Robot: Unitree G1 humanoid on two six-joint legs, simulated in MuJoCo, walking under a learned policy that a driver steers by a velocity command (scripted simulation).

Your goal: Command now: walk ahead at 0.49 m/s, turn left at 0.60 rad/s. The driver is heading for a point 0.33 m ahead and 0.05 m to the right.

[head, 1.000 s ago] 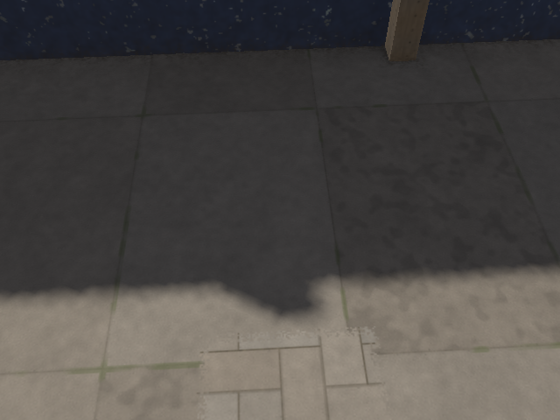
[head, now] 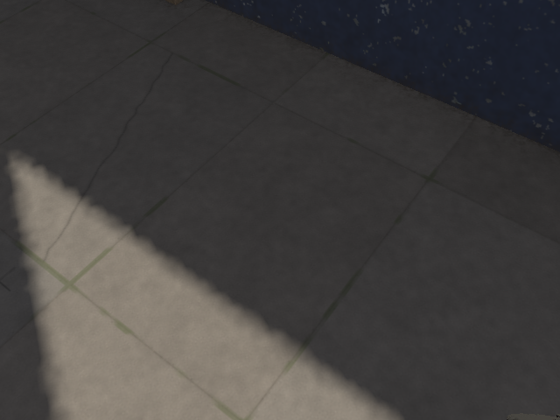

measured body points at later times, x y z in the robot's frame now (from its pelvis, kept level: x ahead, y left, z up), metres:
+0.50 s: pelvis +0.24 +0.04 +0.01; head +0.27 +0.05 +0.45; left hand +0.37 +0.32 -0.11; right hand +0.38 -0.22 -0.10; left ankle +0.21 +0.12 -0.74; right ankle +0.38 -0.10 -0.70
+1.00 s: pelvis +0.31 +0.01 -0.01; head +0.32 +0.01 +0.44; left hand +0.43 +0.28 -0.12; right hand +0.40 -0.25 -0.14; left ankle +0.21 +0.12 -0.74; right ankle +0.38 -0.08 -0.74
